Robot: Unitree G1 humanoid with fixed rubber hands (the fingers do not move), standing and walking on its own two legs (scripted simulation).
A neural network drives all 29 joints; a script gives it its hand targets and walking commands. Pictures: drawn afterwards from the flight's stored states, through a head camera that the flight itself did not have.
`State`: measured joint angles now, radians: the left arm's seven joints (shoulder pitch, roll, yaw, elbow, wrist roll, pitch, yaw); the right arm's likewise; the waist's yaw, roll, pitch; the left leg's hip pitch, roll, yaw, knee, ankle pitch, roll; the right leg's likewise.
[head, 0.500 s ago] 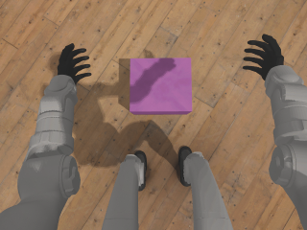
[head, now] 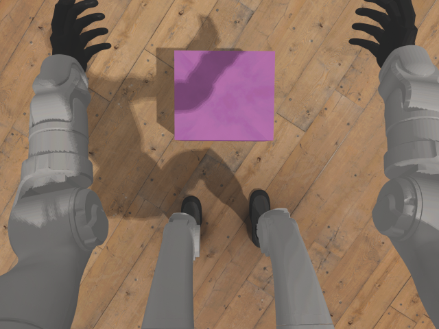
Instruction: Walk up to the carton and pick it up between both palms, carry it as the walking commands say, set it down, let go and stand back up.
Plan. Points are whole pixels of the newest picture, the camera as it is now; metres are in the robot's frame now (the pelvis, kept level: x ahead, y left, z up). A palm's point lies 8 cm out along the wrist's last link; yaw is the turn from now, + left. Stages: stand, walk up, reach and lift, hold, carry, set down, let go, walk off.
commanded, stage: reach and lift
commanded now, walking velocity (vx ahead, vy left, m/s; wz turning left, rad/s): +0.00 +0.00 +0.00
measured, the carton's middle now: (223, 100) +0.52 +0.00 -0.57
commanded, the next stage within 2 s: none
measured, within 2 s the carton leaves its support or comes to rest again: neither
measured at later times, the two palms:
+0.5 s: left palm (117, 78) +0.52 +0.22 -0.26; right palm (348, 75) +0.51 -0.25 -0.25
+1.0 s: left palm (139, 92) +0.52 +0.21 -0.39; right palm (316, 92) +0.50 -0.24 -0.39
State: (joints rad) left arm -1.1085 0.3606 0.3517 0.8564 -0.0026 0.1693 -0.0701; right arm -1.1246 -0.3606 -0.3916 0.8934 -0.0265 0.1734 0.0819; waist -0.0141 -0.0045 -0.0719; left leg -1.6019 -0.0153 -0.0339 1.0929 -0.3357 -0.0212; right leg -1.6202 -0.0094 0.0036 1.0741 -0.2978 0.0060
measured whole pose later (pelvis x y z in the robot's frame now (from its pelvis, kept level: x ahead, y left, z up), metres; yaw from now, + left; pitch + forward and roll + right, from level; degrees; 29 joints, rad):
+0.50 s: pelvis -0.03 +0.00 -0.14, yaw +0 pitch +50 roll +0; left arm -1.26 0.43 0.27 0.91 -0.09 0.22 -0.02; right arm -1.27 -0.43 -0.30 0.93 0.09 0.21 0.03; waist -0.03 0.01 -0.01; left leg -2.05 -0.03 -0.04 1.68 -0.51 -0.03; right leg -2.07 0.00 0.01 1.66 -0.47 0.01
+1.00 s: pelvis -0.04 +0.00 -0.24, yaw +0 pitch +43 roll +0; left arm -1.40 0.45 0.19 1.02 -0.14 0.16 0.03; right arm -1.40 -0.45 -0.23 1.05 0.15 0.14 -0.02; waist -0.02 0.00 0.23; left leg -2.23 -0.03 -0.02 2.08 -0.60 -0.02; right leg -2.26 0.01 0.03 2.05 -0.55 0.03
